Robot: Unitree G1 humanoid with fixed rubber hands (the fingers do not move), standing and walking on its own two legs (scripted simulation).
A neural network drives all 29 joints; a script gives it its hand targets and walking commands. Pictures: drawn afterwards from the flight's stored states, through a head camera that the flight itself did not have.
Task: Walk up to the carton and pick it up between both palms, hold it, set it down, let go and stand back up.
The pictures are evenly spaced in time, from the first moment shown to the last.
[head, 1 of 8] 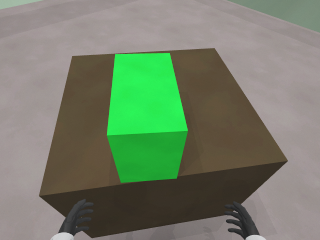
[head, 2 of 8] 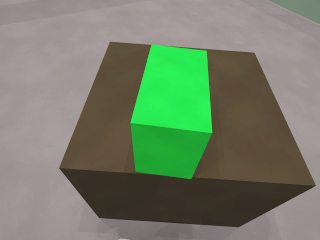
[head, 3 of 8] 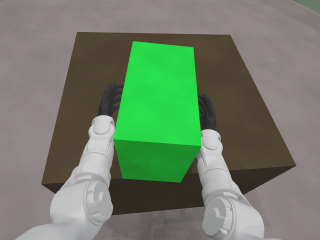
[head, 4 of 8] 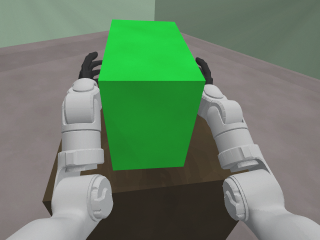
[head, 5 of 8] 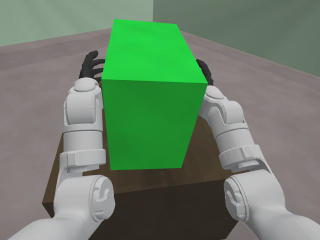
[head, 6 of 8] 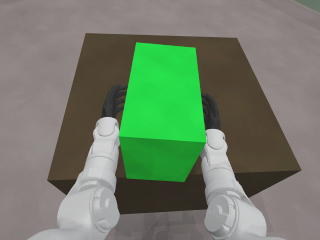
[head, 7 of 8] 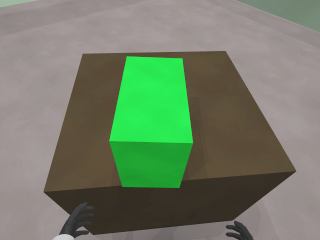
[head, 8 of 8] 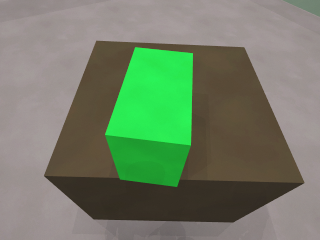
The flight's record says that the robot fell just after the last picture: no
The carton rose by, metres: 0.22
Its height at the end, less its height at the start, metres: +0.00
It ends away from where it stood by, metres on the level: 0.01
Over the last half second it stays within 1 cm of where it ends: yes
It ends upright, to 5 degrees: yes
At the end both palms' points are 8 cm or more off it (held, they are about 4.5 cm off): yes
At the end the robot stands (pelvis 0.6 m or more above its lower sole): yes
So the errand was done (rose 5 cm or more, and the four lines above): yes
